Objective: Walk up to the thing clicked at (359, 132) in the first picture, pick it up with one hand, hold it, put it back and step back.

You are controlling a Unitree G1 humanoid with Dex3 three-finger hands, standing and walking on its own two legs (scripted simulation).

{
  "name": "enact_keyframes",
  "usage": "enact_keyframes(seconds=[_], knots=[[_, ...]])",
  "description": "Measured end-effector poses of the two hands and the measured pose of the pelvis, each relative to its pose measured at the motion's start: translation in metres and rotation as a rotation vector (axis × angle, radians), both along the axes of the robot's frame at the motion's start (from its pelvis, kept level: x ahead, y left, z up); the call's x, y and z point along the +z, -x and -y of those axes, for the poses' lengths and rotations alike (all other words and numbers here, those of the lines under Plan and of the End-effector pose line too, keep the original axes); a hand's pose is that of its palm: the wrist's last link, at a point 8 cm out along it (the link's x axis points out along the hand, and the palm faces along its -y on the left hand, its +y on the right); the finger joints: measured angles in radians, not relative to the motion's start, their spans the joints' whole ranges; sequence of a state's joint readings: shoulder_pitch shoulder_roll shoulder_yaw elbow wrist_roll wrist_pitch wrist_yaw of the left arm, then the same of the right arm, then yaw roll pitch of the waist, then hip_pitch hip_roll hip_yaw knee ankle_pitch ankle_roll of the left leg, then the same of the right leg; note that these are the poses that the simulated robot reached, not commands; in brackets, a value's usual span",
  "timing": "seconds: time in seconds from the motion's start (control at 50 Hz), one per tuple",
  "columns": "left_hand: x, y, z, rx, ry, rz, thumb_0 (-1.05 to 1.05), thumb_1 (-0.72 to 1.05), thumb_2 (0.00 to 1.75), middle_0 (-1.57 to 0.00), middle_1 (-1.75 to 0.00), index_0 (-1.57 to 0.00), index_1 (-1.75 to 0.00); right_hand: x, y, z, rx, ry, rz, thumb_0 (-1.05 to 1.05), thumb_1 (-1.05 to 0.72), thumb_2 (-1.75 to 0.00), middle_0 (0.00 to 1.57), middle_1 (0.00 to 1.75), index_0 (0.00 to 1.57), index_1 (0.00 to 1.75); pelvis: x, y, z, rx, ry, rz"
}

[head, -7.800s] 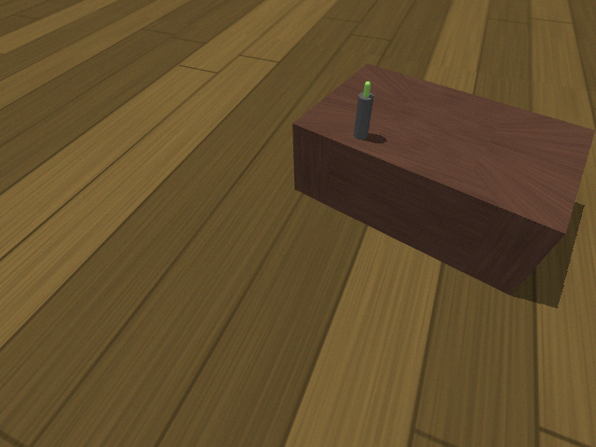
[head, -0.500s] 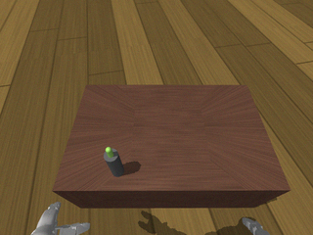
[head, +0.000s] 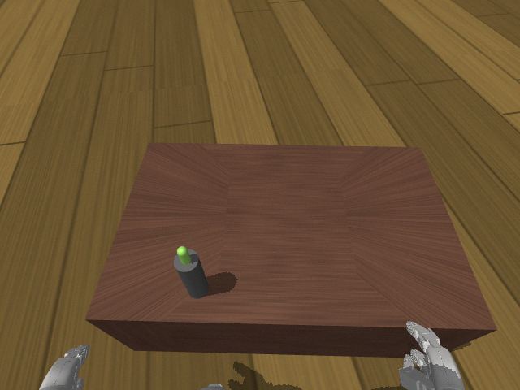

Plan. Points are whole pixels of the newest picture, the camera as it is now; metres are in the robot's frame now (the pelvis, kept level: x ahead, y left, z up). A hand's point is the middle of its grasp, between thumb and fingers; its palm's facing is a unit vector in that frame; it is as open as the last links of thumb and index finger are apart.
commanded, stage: go down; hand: left
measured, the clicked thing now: (190, 271) +0.40 +0.18 -0.24
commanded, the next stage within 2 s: none
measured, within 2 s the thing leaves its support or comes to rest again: neither
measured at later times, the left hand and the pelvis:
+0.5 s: hand out of the picture +0.13 +0.28 -0.10, palm faces +0.05 -0.95 -0.31, open 17.5 cm; pelvis -0.02 +0.01 -0.03, yaw +0 degrees
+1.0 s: hand (74, 330) +0.23 +0.32 -0.06, palm faces +0.14 -0.96 -0.26, open 17.5 cm; pelvis -0.03 +0.01 -0.03, yaw +0 degrees
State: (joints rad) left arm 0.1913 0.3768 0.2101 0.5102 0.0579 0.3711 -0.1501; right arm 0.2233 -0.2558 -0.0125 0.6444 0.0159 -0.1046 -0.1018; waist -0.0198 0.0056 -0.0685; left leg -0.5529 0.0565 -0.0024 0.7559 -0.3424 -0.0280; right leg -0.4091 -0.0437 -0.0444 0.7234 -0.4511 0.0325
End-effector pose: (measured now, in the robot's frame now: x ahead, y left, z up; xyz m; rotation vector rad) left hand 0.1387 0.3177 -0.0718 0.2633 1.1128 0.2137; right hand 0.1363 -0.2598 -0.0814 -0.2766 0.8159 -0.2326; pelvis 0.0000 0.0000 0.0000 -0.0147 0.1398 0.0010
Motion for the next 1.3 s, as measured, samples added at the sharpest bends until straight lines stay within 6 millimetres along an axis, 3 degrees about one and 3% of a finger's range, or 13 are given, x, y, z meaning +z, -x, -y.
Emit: enact_keyframes(seconds=[0.28, 0.7, 0.8, 1.06, 1.3], knots=[[0.002, 0.010, -0.004, -0.017, 0.006, 0.036, -0.01, -0.58, 0.05, -0.09, -0.07, -0.07, -0.08, -0.013, 0.004, -0.010, -0.012, 0.007, 0.060, 0.01, -0.88, -0.89, 0.20, 0.30, 0.20, 0.30, -0.018, 0.007, -0.003, 0.003, 0.015, -0.036], [0.005, 0.026, -0.010, 0.001, -0.009, 0.079, -0.01, -0.59, 0.07, -0.08, -0.08, -0.07, -0.08, -0.015, 0.010, -0.023, -0.010, 0.034, 0.162, 0.01, -0.87, -0.89, 0.20, 0.30, 0.20, 0.30, -0.033, 0.021, -0.010, 0.013, 0.036, -0.051], [0.012, 0.007, -0.018, 0.005, -0.015, 0.150, -0.01, -0.58, 0.08, -0.08, -0.07, -0.06, -0.08, -0.015, 0.013, -0.024, 0.000, 0.046, 0.171, 0.01, -0.87, -0.89, 0.20, 0.30, 0.20, 0.30, -0.034, 0.024, -0.010, 0.016, 0.037, -0.043], [0.047, -0.082, -0.053, 0.004, 0.061, 0.346, -0.01, -0.55, 0.08, -0.08, -0.04, -0.04, -0.06, -0.015, 0.041, -0.009, -0.026, 0.084, 0.097, 0.01, -0.89, -0.90, 0.20, 0.30, 0.21, 0.31, -0.028, 0.027, -0.008, 0.006, 0.035, -0.042], [0.053, -0.116, -0.073, -0.042, 0.122, 0.474, -0.01, -0.55, 0.06, -0.08, -0.02, -0.04, -0.05, -0.024, 0.085, 0.005, -0.048, 0.127, -0.071, 0.01, -0.90, -0.90, 0.20, 0.30, 0.20, 0.31, -0.028, 0.027, -0.011, -0.014, 0.029, -0.072]])
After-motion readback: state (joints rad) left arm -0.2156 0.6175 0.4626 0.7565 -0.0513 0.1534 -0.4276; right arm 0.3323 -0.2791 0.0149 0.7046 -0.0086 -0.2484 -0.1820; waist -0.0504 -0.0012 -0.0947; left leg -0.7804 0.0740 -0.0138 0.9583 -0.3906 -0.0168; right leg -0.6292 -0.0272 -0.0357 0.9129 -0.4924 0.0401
